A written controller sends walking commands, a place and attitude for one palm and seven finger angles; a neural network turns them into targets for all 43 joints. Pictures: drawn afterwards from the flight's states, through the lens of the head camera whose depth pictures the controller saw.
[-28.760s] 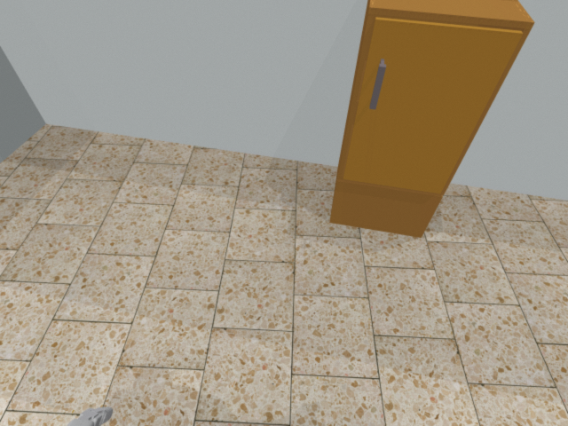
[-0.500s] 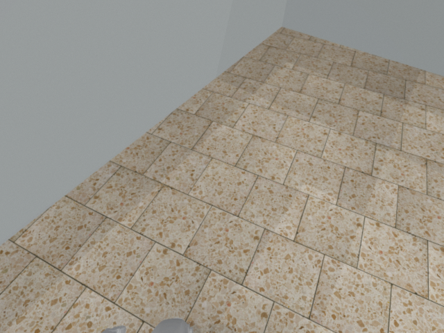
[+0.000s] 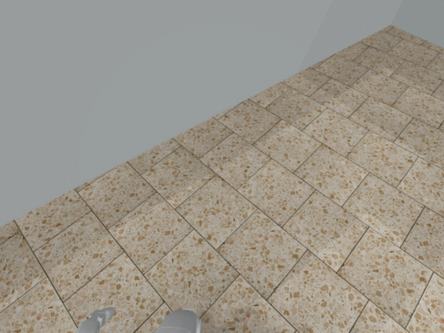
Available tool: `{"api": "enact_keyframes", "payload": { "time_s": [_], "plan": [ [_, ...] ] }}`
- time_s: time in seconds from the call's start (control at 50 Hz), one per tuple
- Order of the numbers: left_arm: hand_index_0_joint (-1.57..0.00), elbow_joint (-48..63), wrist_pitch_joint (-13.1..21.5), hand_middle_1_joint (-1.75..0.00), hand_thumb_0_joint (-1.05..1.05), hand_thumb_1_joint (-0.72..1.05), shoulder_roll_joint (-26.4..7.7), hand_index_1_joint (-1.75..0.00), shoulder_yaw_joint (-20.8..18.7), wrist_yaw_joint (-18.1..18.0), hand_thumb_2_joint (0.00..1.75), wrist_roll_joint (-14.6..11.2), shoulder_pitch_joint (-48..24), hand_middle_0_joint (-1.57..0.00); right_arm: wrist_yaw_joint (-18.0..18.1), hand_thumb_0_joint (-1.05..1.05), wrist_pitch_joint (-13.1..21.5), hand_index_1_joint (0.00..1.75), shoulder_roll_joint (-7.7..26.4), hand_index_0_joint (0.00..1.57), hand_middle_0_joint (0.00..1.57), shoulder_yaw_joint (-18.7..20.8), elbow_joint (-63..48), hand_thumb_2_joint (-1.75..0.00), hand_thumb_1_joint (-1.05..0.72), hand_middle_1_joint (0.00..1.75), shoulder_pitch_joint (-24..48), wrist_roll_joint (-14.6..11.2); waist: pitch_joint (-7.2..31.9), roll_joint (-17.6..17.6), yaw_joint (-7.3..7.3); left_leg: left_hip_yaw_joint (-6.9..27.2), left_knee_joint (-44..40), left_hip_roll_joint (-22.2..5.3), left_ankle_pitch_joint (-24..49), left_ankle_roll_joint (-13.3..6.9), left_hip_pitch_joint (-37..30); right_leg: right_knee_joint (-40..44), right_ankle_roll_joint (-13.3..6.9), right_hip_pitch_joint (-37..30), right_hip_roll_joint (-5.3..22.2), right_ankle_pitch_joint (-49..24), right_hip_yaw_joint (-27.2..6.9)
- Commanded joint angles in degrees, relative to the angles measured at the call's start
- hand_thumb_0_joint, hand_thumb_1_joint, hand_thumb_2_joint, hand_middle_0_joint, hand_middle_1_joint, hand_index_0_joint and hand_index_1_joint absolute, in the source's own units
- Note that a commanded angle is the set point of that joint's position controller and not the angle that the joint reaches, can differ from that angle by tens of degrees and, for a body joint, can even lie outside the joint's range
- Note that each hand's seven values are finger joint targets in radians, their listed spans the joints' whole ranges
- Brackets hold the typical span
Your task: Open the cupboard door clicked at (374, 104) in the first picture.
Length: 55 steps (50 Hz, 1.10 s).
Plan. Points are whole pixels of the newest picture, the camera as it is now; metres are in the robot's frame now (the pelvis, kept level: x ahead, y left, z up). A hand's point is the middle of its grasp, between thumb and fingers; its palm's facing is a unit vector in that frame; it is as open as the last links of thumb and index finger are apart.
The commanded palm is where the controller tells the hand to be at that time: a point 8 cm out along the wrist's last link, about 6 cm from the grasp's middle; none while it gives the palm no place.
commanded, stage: turn to face it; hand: left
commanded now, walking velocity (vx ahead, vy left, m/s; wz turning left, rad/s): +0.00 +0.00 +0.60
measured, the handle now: out of the picture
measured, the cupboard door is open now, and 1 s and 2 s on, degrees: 49 49 49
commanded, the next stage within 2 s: none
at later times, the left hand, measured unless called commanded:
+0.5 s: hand out of the picture +0.08 +0.22 -0.15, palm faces +0.30 -0.91 -0.28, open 7.4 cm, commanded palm none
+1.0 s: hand out of the picture +0.00 +0.21 -0.16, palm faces +0.58 -0.78 -0.23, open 7.4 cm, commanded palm none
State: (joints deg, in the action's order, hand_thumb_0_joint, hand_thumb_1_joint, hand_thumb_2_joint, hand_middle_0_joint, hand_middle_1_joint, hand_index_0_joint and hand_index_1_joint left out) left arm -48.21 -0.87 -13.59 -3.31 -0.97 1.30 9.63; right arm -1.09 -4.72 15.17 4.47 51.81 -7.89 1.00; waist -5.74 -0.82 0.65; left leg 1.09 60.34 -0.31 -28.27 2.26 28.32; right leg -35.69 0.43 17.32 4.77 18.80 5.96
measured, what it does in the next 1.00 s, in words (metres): steps on the spot, turning left: left foot, then right foot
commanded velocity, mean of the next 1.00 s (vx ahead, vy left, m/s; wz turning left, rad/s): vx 0.00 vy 0.00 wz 0.60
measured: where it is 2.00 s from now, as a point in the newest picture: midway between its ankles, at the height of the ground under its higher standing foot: outside the picture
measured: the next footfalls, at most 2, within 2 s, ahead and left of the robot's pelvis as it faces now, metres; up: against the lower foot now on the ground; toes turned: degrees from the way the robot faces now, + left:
left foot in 0.18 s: +0.05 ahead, +0.12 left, +0.00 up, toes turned +12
right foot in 0.50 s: +0.12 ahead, -0.15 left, +0.00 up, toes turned +16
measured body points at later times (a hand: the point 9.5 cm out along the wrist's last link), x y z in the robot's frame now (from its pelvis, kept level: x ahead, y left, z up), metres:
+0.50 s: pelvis +0.03 -0.03 +0.00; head +0.09 -0.01 +0.45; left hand +0.06 +0.26 -0.13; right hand +0.18 -0.25 -0.14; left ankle +0.01 +0.11 -0.73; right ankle +0.07 -0.16 -0.73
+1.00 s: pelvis +0.05 -0.02 +0.01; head +0.08 +0.03 +0.45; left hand -0.03 +0.25 -0.14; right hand +0.27 -0.19 -0.12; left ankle +0.00 +0.07 -0.73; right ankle +0.12 -0.17 -0.67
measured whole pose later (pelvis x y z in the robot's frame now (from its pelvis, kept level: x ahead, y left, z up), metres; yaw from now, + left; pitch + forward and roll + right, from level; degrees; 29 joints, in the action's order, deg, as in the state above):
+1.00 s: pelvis +0.05 -0.02 +0.01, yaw +35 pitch +2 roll -2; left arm -50.4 -3.7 -15.5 -4.2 -0.3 0.5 8.0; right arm -0.1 -1.9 12.5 2.3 50.9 -9.2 1.4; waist -6.6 1.7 0.3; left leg 2.6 31.0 0.4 -14.4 -1.4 18.2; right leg -56.2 4.7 26.3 3.6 26.2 1.1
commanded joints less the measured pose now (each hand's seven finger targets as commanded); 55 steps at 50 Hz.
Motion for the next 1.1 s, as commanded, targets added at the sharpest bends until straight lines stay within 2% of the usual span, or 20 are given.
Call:
{"api": "enact_keyframes", "payload": {
  "time_s": [0.0, 0.06, 0.12, 0.14, 0.16, 0.18, 0.3, 0.44, 0.48, 0.5, 0.54, 0.58, 0.66, 0.72, 0.74, 0.76, 0.78, 0.88, 1.02, 1.08],
  "plan": [
    [-0.20, 2.9, 1.5, -0.30, 0.00, 0.90, -9.0, -0.30, -2.0, -0.7, 0.90, 0.3, 2.7, -0.20, -0.5, 0.00, 1.9, 0.30, 2.0, 0.20, 0.20, 0.4, -6.2, -0.90, -0.90, 0.30, 3.9, -0.4, 6.9, 13.8, -1.54, -3.8, -3.6, -2.0, -0.6, 1.4, 1.4, 13.4, -7.2, -10.8, 14.4, -33.3, -6.3],
    [-0.20, 1.2, 1.5, -0.30, 0.00, 0.90, -11.4, -0.30, -2.7, -0.6, 0.90, 0.4, 6.2, -0.20, -0.8, 0.00, 2.5, 0.30, 0.8, 0.20, 0.20, -0.5, -6.5, -0.90, -0.90, 0.30, 5.1, -0.6, 9.0, 12.4, -2.99, -6.9, -16.9, -0.2, 1.4, 1.0, -2.7, 9.3, -6.6, -15.8, 15.1, -40.6, -5.0],
    [-0.20, 0.6, 1.3, -0.30, 0.00, 0.90, -11.5, -0.30, -2.9, -0.1, 0.90, -0.4, 5.3, -0.20, -0.6, 0.00, 3.0, 0.30, 2.6, 0.20, 0.20, -0.2, -5.5, -0.90, -0.90, 0.30, 0.7, -0.4, 11.0, 10.3, -0.62, -7.5, -31.9, 0.6, 13.7, -0.3, -14.0, 1.8, -2.2, -11.9, 13.2, -36.6, -0.3],
    [-0.20, 1.7, 1.0, -0.30, 0.00, 0.90, -10.3, -0.30, -2.9, 0.1, 0.90, -0.8, 4.4, -0.20, -0.4, 0.00, 3.5, 0.30, 6.5, 0.20, 0.20, 0.8, -4.6, -0.90, -0.90, 0.30, -3.8, 0.0, 13.7, 2.8, 1.99, -1.2, -36.2, -5.2, 26.7, -2.9, -24.7, -6.7, 0.9, -3.2, 11.6, -26.8, 2.6],
    [-0.20, 4.1, 0.7, -0.30, 0.00, 0.90, -6.1, -0.30, -1.8, 0.5, 0.90, -1.1, 2.9, -0.20, 0.1, 0.00, 3.8, 0.30, 13.5, 0.20, 0.20, 2.6, -4.1, -0.90, -0.90, 0.30, -8.2, 0.5, 14.4, -15.1, 4.39, 21.1, -37.3, -22.0, 50.3, -12.5, -33.4, -20.3, 5.8, 14.5, 3.0, 11.4, 4.1],
    [-0.20, 5.9, 0.0, -0.30, 0.00, 0.90, -6.8, -0.30, -1.4, 0.1, 0.90, -0.4, -0.3, -0.20, 0.5, 0.00, 3.2, 0.30, 15.8, 0.20, 0.20, 2.9, -3.0, -0.90, -0.90, 0.30, -11.0, 0.4, 13.6, -12.0, 5.52, 23.0, -37.4, -26.2, 49.2, -17.9, -30.3, -27.9, 5.1, 17.4, 2.0, 20.5, -2.5],
    [-0.20, 2.4, -0.8, -0.30, 0.00, 0.90, -5.5, -0.30, -1.6, 0.5, 0.90, -0.8, -0.4, -0.20, 2.2, 0.00, 4.1, 0.30, 10.4, 0.20, 0.20, 1.5, -4.3, -0.90, -0.90, 0.30, -2.7, 0.4, 11.0, -8.2, 0.74, 12.2, -36.5, -13.7, 45.8, -11.7, -23.1, -23.2, 4.9, 12.5, 0.0, 7.8, -5.5],
    [-0.20, 1.4, 0.0, -0.30, 0.00, 0.90, -6.8, -0.30, -2.2, 0.3, 0.90, -0.7, 6.3, -0.20, 1.6, 0.00, 2.9, 0.30, 9.6, 0.20, 0.20, 2.2, -5.7, -0.90, -0.90, 0.30, 2.6, 0.1, 9.2, -5.0, -3.50, 14.0, -31.8, -7.7, 24.0, -7.0, -5.5, 8.9, 3.1, -11.5, -3.0, -4.3, -3.7],
    [-0.20, 2.1, 0.6, -0.30, 0.00, 0.90, -15.2, -0.30, -3.6, -0.4, 0.90, 0.6, 7.2, -0.20, 0.7, 0.00, 2.8, 0.30, 4.2, 0.20, 0.20, 1.5, -8.0, -0.90, -0.90, 0.30, 2.5, -0.5, 7.8, 19.9, -4.79, -0.3, -6.2, 4.1, -6.8, 0.1, 6.3, 23.6, -7.4, -12.8, 22.5, -2.1, -28.1],
    [-0.20, 3.4, 0.3, -0.30, 0.00, 0.90, -14.7, -0.30, -2.9, -0.2, 0.90, 0.1, 4.6, -0.20, 0.1, 0.00, 2.5, 0.30, 4.7, 0.20, 0.20, 1.4, -8.2, -0.90, -0.90, 0.30, 1.7, 0.1, 6.6, 14.1, -3.18, 1.5, 2.8, 1.2, -5.4, -0.7, 3.4, 22.3, -9.8, -5.7, 21.9, -1.0, -24.3],
    [-0.20, 4.1, 0.7, -0.30, 0.00, 0.90, -9.8, -0.30, -2.3, -0.9, 0.90, -0.1, 0.7, -0.20, 0.1, 0.00, 1.7, 0.30, 4.9, 0.20, 0.20, 1.8, -6.2, -0.90, -0.90, 0.30, 2.0, 0.2, 5.7, 17.6, -1.11, 1.4, 10.4, -1.6, -0.9, 0.2, 6.2, 18.5, -8.4, -7.3, 16.3, -12.9, -17.1],
    [-0.20, 4.1, 1.0, -0.30, 0.00, 0.90, -8.4, -0.30, -1.8, -0.8, 0.90, 0.1, 0.4, -0.20, -0.4, 0.00, 1.7, 0.30, 3.1, 0.20, 0.20, 1.1, -5.6, -0.90, -0.90, 0.30, 2.2, -0.2, 6.2, 15.5, -0.67, -1.6, 2.8, -1.8, -0.1, 1.4, 2.9, 15.3, -7.3, -8.8, 13.7, -26.4, -8.4],
    [-0.20, 2.1, 1.3, -0.30, 0.00, 0.90, -11.6, -0.30, -2.7, -0.6, 0.90, 0.3, 4.9, -0.20, -0.8, 0.00, 2.5, 0.30, 1.0, 0.20, 0.20, -0.1, -5.9, -0.90, -0.90, 0.30, 4.4, -0.6, 8.3, 11.6, -3.06, -6.7, -15.8, -0.1, 1.0, 1.3, -2.5, 10.0, -6.7, -15.2, 14.8, -37.7, -5.4],
    [-0.20, 1.5, 1.0, -0.30, 0.00, 0.90, -11.7, -0.30, -3.0, -0.2, 0.90, -0.2, 4.0, -0.20, -0.7, 0.00, 2.9, 0.30, 2.7, 0.20, 0.20, 0.1, -5.1, -0.90, -0.90, 0.30, 0.2, -0.5, 9.6, 11.3, -0.73, -6.8, -29.7, 0.4, 11.4, 0.0, -12.0, 3.3, -2.8, -11.8, 13.6, -33.7, -1.6],
    [-0.20, 2.3, 0.7, -0.30, 0.00, 0.90, -10.8, -0.30, -3.0, 0.0, 0.90, -0.7, 3.2, -0.20, -0.5, 0.00, 3.5, 0.30, 5.7, 0.20, 0.20, 0.9, -4.3, -0.90, -0.90, 0.30, -3.9, -0.2, 11.9, 4.7, 1.71, -2.8, -35.6, -2.7, 22.7, -1.8, -21.6, -4.6, 0.2, -4.7, 12.3, -27.4, 1.0],
    [-0.20, 4.6, 0.3, -0.30, 0.00, 0.90, -6.8, -0.30, -2.2, 0.4, 0.90, -1.1, 3.0, -0.20, -0.1, 0.00, 4.0, 0.30, 12.6, 0.20, 0.20, 2.6, -3.9, -0.90, -0.90, 0.30, -8.4, 0.5, 14.2, -14.2, 3.79, 19.0, -37.1, -19.0, 44.1, -10.2, -31.6, -18.2, 5.2, 12.0, 3.8, 4.9, 3.9],
    [-0.20, 6.5, -0.2, -0.30, 0.00, 0.90, -6.3, -0.30, -1.3, 0.2, 0.90, -0.6, -1.1, -0.20, 0.5, 0.00, 3.4, 0.30, 15.6, 0.20, 0.20, 3.1, -2.8, -0.90, -0.90, 0.30, -11.9, 0.4, 13.5, -14.9, 5.50, 25.0, -38.0, -25.2, 50.2, -17.0, -29.8, -27.0, 5.1, 16.8, 1.4, 20.9, -2.0],
    [-0.20, 3.0, -1.1, -0.30, 0.00, 0.90, -5.9, -0.30, -1.7, 0.6, 0.90, -0.5, -2.0, -0.20, 2.3, 0.00, 4.2, 0.30, 10.2, 0.20, 0.20, 1.4, -4.4, -0.90, -0.90, 0.30, -3.3, 0.5, 8.6, -8.9, 0.73, 14.3, -38.6, -13.7, 39.2, -11.6, -19.9, -27.8, 4.8, 14.1, 0.8, 6.7, -6.4],
    [-0.20, 3.2, -0.7, -0.30, 0.00, 0.90, -5.4, -0.30, -1.5, 0.6, 0.90, -0.8, -0.3, -0.20, 1.8, 0.00, 3.2, 0.30, 10.8, 0.20, 0.20, 2.3, -4.4, -0.90, -0.90, 0.30, -1.2, 0.6, 8.9, -10.1, 0.02, 16.9, -37.9, -11.0, 30.9, -10.6, -14.2, -6.5, 3.7, 1.4, -3.9, 5.1, -4.1],
    [-0.20, 2.0, 0.3, -0.30, 0.00, 0.90, -8.3, -0.30, -2.5, 0.0, 0.90, -0.6, 5.6, -0.20, 1.4, 0.00, 2.8, 0.30, 8.5, 0.20, 0.20, 2.3, -5.7, -0.90, -0.90, 0.30, 1.2, -0.2, 9.6, -2.3, -3.20, 15.3, -30.3, -5.6, 20.0, -5.9, -3.7, 13.6, 2.1, -14.1, -0.7, -3.5, -7.2]
  ]
}}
